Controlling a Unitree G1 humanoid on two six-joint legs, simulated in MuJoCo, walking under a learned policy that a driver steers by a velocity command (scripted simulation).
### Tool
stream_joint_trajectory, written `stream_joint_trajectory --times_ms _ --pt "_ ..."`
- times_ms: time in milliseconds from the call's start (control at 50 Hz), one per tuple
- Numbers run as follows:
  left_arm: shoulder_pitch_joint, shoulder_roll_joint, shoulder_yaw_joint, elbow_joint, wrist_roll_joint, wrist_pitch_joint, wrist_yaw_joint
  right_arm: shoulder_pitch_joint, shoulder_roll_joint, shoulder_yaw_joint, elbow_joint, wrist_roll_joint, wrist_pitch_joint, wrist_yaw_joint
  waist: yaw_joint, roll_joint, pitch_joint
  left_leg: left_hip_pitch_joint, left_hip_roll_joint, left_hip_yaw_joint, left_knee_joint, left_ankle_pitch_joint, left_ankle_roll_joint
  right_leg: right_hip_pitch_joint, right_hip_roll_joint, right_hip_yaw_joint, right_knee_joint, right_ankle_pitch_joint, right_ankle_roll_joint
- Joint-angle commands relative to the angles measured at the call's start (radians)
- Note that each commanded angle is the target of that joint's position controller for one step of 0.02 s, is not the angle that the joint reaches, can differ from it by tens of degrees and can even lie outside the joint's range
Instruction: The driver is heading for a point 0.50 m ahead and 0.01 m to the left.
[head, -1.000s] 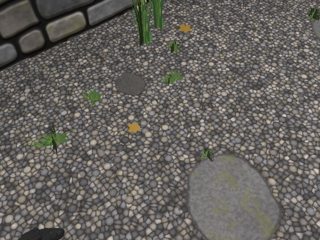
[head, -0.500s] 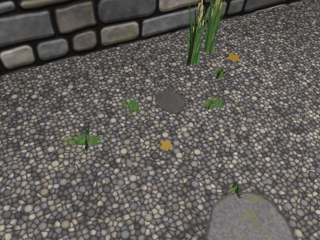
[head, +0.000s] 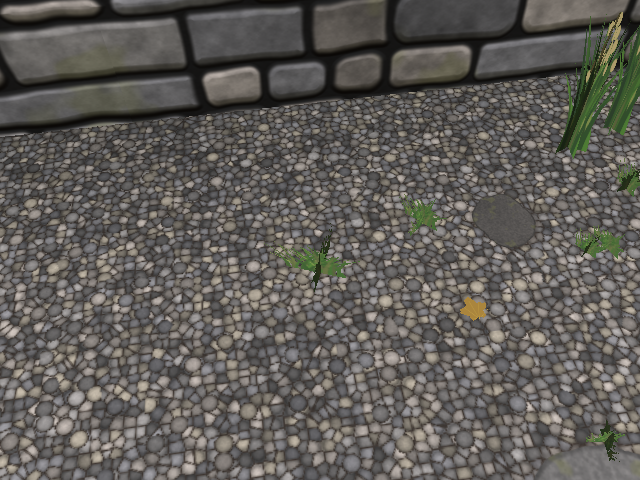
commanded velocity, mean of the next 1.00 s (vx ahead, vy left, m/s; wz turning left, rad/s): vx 0.28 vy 0.00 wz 0.21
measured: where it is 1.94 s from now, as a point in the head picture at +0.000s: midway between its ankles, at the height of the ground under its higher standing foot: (285, 471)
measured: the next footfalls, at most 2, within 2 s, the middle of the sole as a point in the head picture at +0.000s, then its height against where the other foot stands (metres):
left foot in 0.36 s outside the picture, level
right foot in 0.86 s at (346, 468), level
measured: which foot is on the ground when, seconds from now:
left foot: up 0.00-0.34, down 0.36-0.88, up 0.90-1.00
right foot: down 0.00-0.36, up 0.38-0.84, down 0.86-1.00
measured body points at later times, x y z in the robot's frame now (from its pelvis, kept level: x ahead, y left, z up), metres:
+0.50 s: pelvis +0.04 +0.06 +0.01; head +0.05 +0.09 +0.46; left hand +0.10 +0.36 -0.12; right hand +0.18 -0.19 -0.09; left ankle -0.03 +0.14 -0.74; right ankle +0.06 -0.09 -0.66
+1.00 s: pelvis +0.30 +0.06 +0.00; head +0.34 +0.07 +0.45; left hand +0.38 +0.35 -0.11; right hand +0.42 -0.20 -0.12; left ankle +0.17 +0.19 -0.64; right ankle +0.37 -0.01 -0.74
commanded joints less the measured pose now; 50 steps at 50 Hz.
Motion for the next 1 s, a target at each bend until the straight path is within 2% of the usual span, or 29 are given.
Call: stream_joint_trajectory --times_ms 20,60,100,160,200,260,320,340,360,380,400,420,440,480,520,580,660,740,780,800,820,840,860,880,900,920,940,960,1000 --pt "-0.041 0.128 0.024 -0.08 0.006 -0.011 0.006 0.077 -0.193 -0.064 -0.048 0.003 -0.011 0.0 -0.026 -0.18 -0.092 -0.213 0.065 0.04 0.391 -0.074 -0.054 0.178 -0.367 0.306 -0.145 0.428 -0.226" --pt "-0.064 0.112 0.014 -0.086 -0.014 -0.004 0.016 0.074 -0.143 -0.055 -0.04 0.003 0.009 0.0 -0.014 -0.175 -0.059 -0.237 0.081 0.067 0.438 0.024 -0.09 0.162 -0.299 0.188 -0.148 0.374 -0.193" --pt "-0.029 0.124 0.014 -0.076 -0.007 0.006 0.029 0.032 -0.099 -0.04 -0.071 0.012 0.01 0.009 0.011 -0.197 -0.053 -0.238 0.094 0.123 0.378 0.075 -0.107 0.173 -0.273 0.112 -0.165 0.389 -0.201" --pt "0.021 0.154 0.023 -0.069 -0.002 0.018 0.039 -0.024 -0.073 -0.025 -0.114 0.01 0.005 0.017 0.054 -0.207 -0.087 -0.233 0.131 0.153 0.233 0.084 -0.117 0.261 -0.31 0.085 -0.164 0.417 -0.223" --pt "0.014 0.179 0.03 -0.072 -0.007 0.022 0.033 -0.03 -0.056 -0.014 -0.128 0.002 0.004 0.026 0.06 -0.209 -0.103 -0.146 0.148 0.179 0.126 0.078 -0.107 0.236 -0.319 0.051 -0.159 0.426 -0.223" --pt "0.035 0.204 0.036 -0.064 -0.028 0.021 0.009 -0.012 -0.054 -0.007 -0.128 0.004 0.004 0.036 0.067 -0.216 -0.099 -0.01 0.129 0.239 -0.028 0.077 -0.063 0.148 -0.316 0.045 -0.213 0.073 -0.213" --pt "0.016 0.194 0.025 -0.05 -0.054 0.008 -0.014 0.091 -0.051 -0.009 -0.08 0.003 -0.008 0.046 0.001 -0.192 -0.06 0.206 0.096 0.283 -0.295 0.207 0.011 0.02 -0.303 0.034 -0.184 -0.156 -0.173" --pt "0.032 0.148 0.008 -0.036 -0.048 0.001 -0.022 0.164 -0.059 -0.014 -0.043 0.005 -0.013 0.042 -0.026 -0.154 -0.073 0.348 0.077 0.282 -0.353 0.209 0.033 -0.056 -0.271 -0.001 -0.113 -0.188 -0.137" --pt "0.028 0.067 -0.02 -0.034 -0.025 -0.01 -0.034 0.254 -0.086 -0.023 -0.02 0.007 -0.02 0.035 -0.058 -0.035 -0.106 0.499 0.182 0.126 -0.404 0.201 0.062 -0.167 -0.206 -0.085 0.088 -0.227 -0.069" --pt "-0.017 0.014 -0.038 -0.098 -0.001 -0.027 -0.042 0.294 -0.222 -0.046 -0.037 -0.007 -0.03 0.029 -0.055 0.251 -0.107 0.58 0.444 -0.306 -0.503 0.086 0.207 -0.462 -0.069 -0.175 0.415 -0.386 0.019" --pt "-0.091 0.121 -0.007 -0.115 -0.034 -0.04 -0.035 0.3 -0.207 -0.044 -0.044 -0.018 -0.06 0.04 -0.104 0.154 -0.06 0.469 0.511 -0.458 -0.592 -0.015 0.319 -0.54 -0.08 -0.039 0.581 -0.399 0.016" --pt "-0.079 0.157 0.007 -0.115 -0.057 -0.045 -0.038 0.25 -0.158 -0.027 -0.046 -0.019 -0.083 0.042 -0.064 0.133 0.016 0.43 0.478 -0.379 -0.611 -0.088 0.298 -0.578 -0.123 -0.007 0.619 -0.298 -0.005" --pt "-0.05 0.158 0.009 -0.091 -0.056 -0.049 -0.039 0.212 -0.118 -0.016 -0.046 -0.014 -0.098 0.041 -0.043 0.125 0.054 0.402 0.422 -0.289 -0.623 -0.094 0.259 -0.575 -0.146 -0.003 0.61 -0.198 -0.019" --pt "-0.028 0.152 0.013 -0.066 -0.034 -0.057 -0.04 0.174 -0.091 -0.004 -0.052 -0.012 -0.107 0.034 -0.018 0.108 0.066 0.385 0.362 -0.164 -0.649 0.091 0.209 -0.545 -0.164 0.002 0.553 -0.04 -0.016" --pt "-0.022 0.122 0.007 -0.052 -0.03 -0.063 -0.046 0.191 -0.085 -0.003 -0.05 -0.019 -0.114 0.028 -0.012 0.073 0.039 0.395 0.335 -0.077 -0.662 0.281 0.199 -0.522 -0.153 -0.017 0.513 0.077 0.001" --pt "-0.057 0.086 -0.007 -0.062 -0.027 -0.061 -0.047 0.223 -0.087 -0.006 -0.033 -0.013 -0.116 0.023 -0.022 0.044 0.028 0.4 0.307 0.023 -0.666 0.419 0.191 -0.501 -0.138 -0.03 0.373 0.188 0.034" --pt "-0.163 0.058 -0.026 -0.1 -0.034 -0.066 -0.06 0.276 -0.108 -0.014 0.001 -0.01 -0.115 0.019 -0.06 0.052 0.066 0.364 0.303 0.082 -0.68 0.444 0.186 -0.437 -0.109 -0.055 0.181 0.295 0.042" --pt "-0.231 0.061 -0.034 -0.135 -0.038 -0.079 -0.083 0.318 -0.117 -0.019 0.039 0.002 -0.108 0.018 -0.067 0.049 0.103 0.419 0.346 0.086 -0.653 0.506 0.185 -0.419 -0.087 -0.061 0.075 0.269 0.002" --pt "-0.212 0.079 -0.03 -0.137 -0.036 -0.085 -0.089 0.315 -0.126 -0.022 0.051 0.007 -0.101 0.014 -0.041 0.063 0.085 0.467 0.364 0.091 -0.605 0.628 0.168 -0.374 -0.072 -0.067 0.038 0.216 -0.029" --pt "-0.177 0.097 -0.023 -0.131 -0.035 -0.086 -0.087 0.307 -0.137 -0.025 0.052 0.005 -0.098 0.012 -0.017 0.08 0.05 0.486 0.362 0.1 -0.551 0.799 0.156 -0.308 -0.047 -0.084 0.035 0.184 -0.047" --pt "-0.1 0.124 -0.01 -0.113 -0.033 -0.083 -0.081 0.291 -0.151 -0.028 0.052 0.001 -0.093 0.008 0.027 0.104 -0.018 0.507 0.351 0.128 -0.456 1.018 0.141 -0.202 -0.011 -0.118 0.043 0.157 -0.072" --pt "0.051 0.162 0.012 -0.069 -0.033 -0.078 -0.071 0.28 -0.143 -0.023 0.052 -0.003 -0.085 0.004 0.105 0.093 -0.121 0.471 0.308 0.181 -0.27 1.165 0.112 0.006 0.023 -0.148 0.029 0.176 -0.107" --pt "0.219 0.205 0.026 -0.033 -0.033 -0.07 -0.059 0.297 -0.121 -0.011 0.043 -0.018 -0.085 -0.002 0.17 0.052 -0.248 0.277 0.279 0.197 -0.022 1.007 0.077 0.322 -0.072 -0.032 0.083 0.182 -0.157" --pt "0.33 0.304 0.05 -0.016 -0.021 -0.064 -0.054 0.412 0.001 0.023 0.01 -0.025 -0.104 0.01 0.11 -0.238 -0.407 -0.137 0.098 0.205 0.412 0.38 -0.008 0.69 -0.344 0.511 0.021 -0.062 -0.342" --pt "0.317 0.227 0.026 -0.012 -0.039 -0.065 -0.06 0.352 -0.04 0.023 0.013 -0.016 -0.135 0.017 0.134 -0.262 -0.455 -0.27 0.047 0.074 0.544 -0.053 -0.006 0.715 -0.384 0.789 -0.175 -0.194 -0.358" --pt "0.236 0.192 0.015 -0.021 -0.04 -0.063 -0.054 0.243 -0.093 0.006 -0.02 0.023 -0.154 0.03 0.128 -0.216 -0.266 -0.381 0.108 0.07 0.594 -0.006 0.003 0.589 -0.362 0.649 -0.201 -0.224 -0.31" --pt "0.161 0.166 0.007 -0.043 -0.031 -0.059 -0.048 0.183 -0.096 0.013 -0.03 0.028 -0.166 0.031 0.102 -0.12 -0.158 -0.36 0.156 0.097 0.549 0.067 0.015 0.417 -0.332 0.502 -0.208 -0.065 -0.281" --pt "0.103 0.14 -0.001 -0.055 -0.021 -0.059 -0.046 0.159 -0.091 0.009 -0.028 0.009 -0.167 0.025 0.062 -0.06 -0.087 -0.314 0.191 0.118 0.478 0.117 0.009 0.263 -0.297 0.386 -0.211 0.149 -0.264" --pt "0.058 0.105 -0.013 -0.063 -0.001 -0.065 -0.044 0.204 -0.078 0.003 -0.011 -0.011 -0.144 0.021 0.0 -0.091 -0.077 -0.167 0.221 0.124 0.403 0.14 -0.012 0.093 -0.249 0.241 -0.23 0.493 -0.261"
